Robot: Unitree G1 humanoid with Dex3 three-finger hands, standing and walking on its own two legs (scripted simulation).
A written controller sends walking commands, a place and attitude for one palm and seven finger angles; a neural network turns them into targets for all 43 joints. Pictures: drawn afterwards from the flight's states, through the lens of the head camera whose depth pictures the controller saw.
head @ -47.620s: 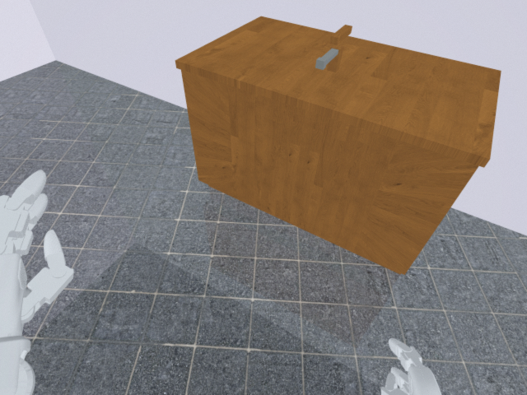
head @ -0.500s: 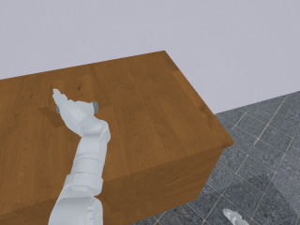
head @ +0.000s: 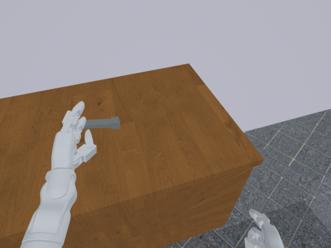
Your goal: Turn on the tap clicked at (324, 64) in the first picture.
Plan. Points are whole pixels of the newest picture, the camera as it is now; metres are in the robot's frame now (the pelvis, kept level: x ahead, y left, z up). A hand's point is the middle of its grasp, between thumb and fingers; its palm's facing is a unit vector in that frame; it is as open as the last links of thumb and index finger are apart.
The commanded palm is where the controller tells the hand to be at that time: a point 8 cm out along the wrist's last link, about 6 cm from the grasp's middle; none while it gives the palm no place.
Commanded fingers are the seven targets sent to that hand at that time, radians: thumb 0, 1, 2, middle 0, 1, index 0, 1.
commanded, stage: draw the hand back beside the body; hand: left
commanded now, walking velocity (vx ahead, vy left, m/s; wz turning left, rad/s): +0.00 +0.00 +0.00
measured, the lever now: (115, 122) +0.47 +0.23 +0.02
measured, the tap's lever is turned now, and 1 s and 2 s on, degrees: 75 75 75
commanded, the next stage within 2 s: step back with the hand held close in 0.94 s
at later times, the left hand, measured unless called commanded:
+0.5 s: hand (62, 164) +0.23 +0.24 +0.14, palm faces +0.35 -0.88 -0.31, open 7.5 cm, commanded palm +0.19 +0.28 +0.16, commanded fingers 0.00 0.90 0.90 -0.20 -0.30 -0.20 -0.30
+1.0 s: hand (47, 171) +0.21 +0.26 +0.15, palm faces +0.41 -0.85 -0.34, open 7.4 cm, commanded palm +0.17 +0.30 +0.16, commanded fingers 0.00 0.90 0.90 -0.20 -0.30 -0.20 -0.30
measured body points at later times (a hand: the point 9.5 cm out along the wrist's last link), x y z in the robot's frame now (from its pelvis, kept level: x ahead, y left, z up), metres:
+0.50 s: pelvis +0.01 +0.01 +0.00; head -0.01 -0.01 +0.45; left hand +0.21 +0.29 +0.15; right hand +0.21 -0.20 -0.08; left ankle +0.01 +0.13 -0.74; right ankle +0.00 -0.09 -0.74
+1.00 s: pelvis +0.01 +0.01 +0.00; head -0.01 -0.01 +0.45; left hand +0.18 +0.30 +0.17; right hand +0.22 -0.20 -0.08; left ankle +0.01 +0.13 -0.74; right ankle +0.00 -0.09 -0.74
